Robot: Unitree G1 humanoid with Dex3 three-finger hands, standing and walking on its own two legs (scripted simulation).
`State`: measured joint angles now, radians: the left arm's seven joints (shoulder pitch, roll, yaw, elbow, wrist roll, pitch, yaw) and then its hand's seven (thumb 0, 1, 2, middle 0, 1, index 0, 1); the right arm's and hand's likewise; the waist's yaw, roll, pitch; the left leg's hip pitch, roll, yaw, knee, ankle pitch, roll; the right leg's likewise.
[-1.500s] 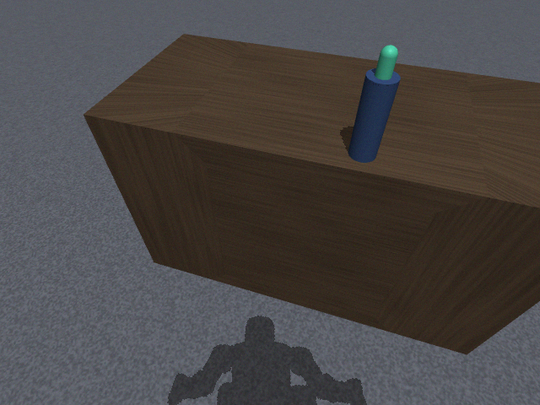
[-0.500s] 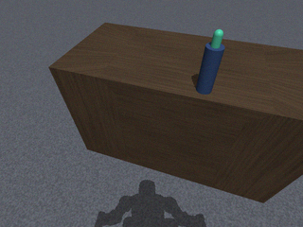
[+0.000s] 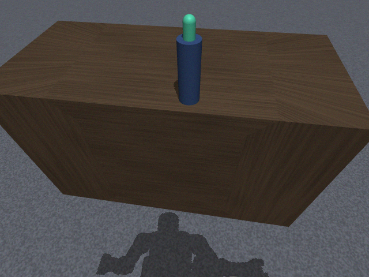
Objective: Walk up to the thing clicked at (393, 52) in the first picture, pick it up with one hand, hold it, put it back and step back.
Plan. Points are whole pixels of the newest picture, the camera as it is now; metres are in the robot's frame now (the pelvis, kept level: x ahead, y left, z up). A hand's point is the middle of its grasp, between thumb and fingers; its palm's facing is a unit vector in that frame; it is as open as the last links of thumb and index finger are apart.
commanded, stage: walk up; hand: left
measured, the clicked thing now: (189, 62) +0.64 +0.03 +0.13
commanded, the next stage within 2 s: none
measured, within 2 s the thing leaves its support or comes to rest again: neither
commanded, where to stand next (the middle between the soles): +0.24 -0.14 m, yaw -7 degrees
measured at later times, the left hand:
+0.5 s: hand (129, 233) +0.25 +0.17 -0.12, palm faces -0.19 -0.93 -0.32, open 7.4 cm
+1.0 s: hand (157, 210) +0.33 +0.11 -0.14, palm faces -0.15 -0.90 -0.42, open 7.4 cm
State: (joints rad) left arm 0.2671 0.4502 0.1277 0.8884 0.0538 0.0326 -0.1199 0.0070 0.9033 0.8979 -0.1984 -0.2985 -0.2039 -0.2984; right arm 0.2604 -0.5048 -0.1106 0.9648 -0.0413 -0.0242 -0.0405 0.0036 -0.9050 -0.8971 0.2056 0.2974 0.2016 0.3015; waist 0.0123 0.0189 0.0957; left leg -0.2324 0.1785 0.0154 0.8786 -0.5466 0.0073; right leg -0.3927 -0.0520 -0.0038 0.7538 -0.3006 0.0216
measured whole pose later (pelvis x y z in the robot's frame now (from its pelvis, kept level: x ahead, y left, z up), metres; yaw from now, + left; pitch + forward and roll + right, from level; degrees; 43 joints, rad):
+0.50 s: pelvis +0.13 -0.09 +0.02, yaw -8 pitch -3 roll +1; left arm 0.26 0.45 0.09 0.80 0.03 0.03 -0.09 0.01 0.90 0.90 -0.20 -0.30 -0.21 -0.30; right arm 0.41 -0.42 -0.05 0.85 -0.03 -0.11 -0.02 0.00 -0.90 -0.90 0.21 0.30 0.20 0.30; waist -0.02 -0.09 0.11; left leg -0.15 0.11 0.14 0.54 -0.32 -0.04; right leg -0.50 -0.06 0.08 0.87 -0.30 -0.01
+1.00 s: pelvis +0.19 -0.15 -0.01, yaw -8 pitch -2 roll +1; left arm 0.16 0.40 0.03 0.87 0.01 -0.02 0.02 0.01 0.90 0.90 -0.21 -0.30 -0.21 -0.30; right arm 0.24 -0.40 -0.05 0.88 -0.03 0.01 0.01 0.00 -0.91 -0.90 0.20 0.30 0.20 0.30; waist 0.00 -0.02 0.12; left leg -0.39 0.01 0.04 0.81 -0.39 0.01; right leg -0.48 -0.05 0.01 0.85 -0.34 0.00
